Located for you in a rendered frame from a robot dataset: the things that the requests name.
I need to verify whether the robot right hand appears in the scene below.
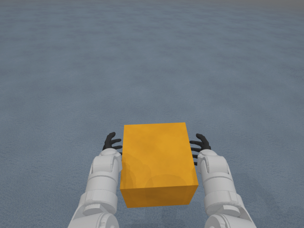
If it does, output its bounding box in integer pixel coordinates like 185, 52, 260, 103
190, 133, 211, 166

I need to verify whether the robot left hand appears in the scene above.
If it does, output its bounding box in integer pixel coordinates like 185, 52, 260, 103
103, 132, 122, 155

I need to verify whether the left robot upper arm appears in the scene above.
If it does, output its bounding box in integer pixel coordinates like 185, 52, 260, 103
68, 212, 119, 228

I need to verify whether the left robot forearm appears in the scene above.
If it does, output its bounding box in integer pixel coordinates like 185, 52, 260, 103
70, 148, 123, 223

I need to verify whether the right robot upper arm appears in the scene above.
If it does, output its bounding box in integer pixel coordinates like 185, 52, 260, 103
204, 213, 256, 228

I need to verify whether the carton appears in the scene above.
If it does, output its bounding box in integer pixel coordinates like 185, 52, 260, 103
120, 123, 199, 208

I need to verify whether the right robot forearm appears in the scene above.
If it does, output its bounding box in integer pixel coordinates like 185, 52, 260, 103
197, 149, 254, 224

